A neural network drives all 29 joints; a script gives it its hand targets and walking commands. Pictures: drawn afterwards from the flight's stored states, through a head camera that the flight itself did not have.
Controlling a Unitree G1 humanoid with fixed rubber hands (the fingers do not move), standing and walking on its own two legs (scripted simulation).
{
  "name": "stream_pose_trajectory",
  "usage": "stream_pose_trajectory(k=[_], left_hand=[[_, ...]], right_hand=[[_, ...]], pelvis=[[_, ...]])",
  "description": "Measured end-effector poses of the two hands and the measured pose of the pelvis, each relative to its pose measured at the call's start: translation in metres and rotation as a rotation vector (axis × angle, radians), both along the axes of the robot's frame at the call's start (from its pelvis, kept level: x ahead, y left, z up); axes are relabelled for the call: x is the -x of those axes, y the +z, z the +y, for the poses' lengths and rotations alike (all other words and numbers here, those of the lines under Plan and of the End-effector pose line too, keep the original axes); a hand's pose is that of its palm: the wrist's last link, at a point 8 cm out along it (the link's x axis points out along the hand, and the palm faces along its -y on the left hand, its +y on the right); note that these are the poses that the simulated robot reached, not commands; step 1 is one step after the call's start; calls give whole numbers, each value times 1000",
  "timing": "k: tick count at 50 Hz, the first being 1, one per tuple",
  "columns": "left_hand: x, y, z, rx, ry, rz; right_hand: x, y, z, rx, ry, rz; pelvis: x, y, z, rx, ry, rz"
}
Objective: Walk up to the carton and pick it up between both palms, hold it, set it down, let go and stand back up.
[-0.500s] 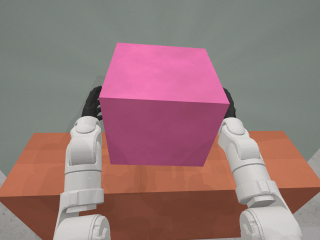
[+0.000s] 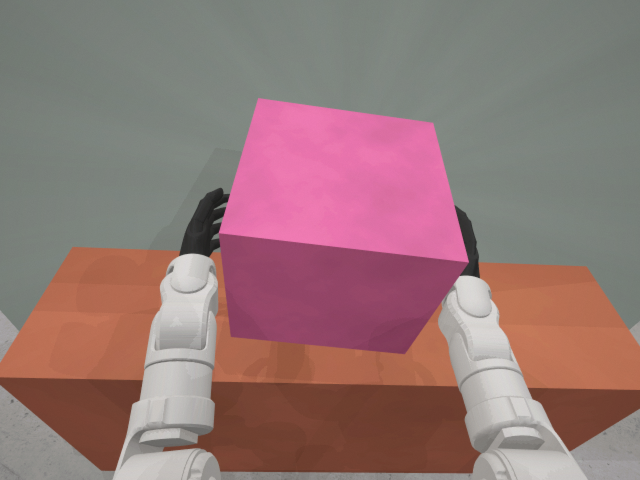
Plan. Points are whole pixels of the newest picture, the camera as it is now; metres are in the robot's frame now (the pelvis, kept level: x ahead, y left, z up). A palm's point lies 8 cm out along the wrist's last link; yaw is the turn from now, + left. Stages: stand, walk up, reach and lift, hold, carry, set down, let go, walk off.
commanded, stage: set down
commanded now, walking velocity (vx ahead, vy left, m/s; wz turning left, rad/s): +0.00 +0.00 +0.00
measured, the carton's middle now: (333, 228) +0.41 -0.01 +0.12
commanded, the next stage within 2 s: none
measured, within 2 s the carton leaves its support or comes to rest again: neither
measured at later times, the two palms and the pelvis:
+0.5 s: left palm (215, 255) +0.37 +0.14 +0.10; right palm (461, 269) +0.36 -0.19 +0.09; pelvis +0.01 -0.01 +0.00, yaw +0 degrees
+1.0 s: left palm (232, 260) +0.39 +0.13 +0.07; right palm (468, 271) +0.37 -0.20 +0.08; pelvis +0.01 -0.01 +0.00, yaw -1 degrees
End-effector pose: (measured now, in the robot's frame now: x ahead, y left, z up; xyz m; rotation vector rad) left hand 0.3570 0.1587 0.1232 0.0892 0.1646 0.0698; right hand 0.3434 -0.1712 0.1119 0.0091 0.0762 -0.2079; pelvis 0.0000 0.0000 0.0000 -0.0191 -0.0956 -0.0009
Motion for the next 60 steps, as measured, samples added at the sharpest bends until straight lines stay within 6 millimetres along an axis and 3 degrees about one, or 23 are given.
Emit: stream_pose_trajectory(k=[13,23,49,60], left_hand=[[-15,-10,-13,4,-13,11],[-18,-23,-14,1,-9,37],[-32,-51,-31,30,-26,82],[-36,-72,-34,27,-26,105]], right_hand=[[-12,-2,-13,28,-8,10],[-15,-18,-14,25,-5,33],[-24,-32,-31,22,-23,63],[-29,-50,-33,29,-22,86]], pelvis=[[-9,0,-3,0,-8,28],[-13,1,-5,-2,-7,52],[-7,1,-10,-10,-21,120],[-11,1,-12,-12,-26,165]])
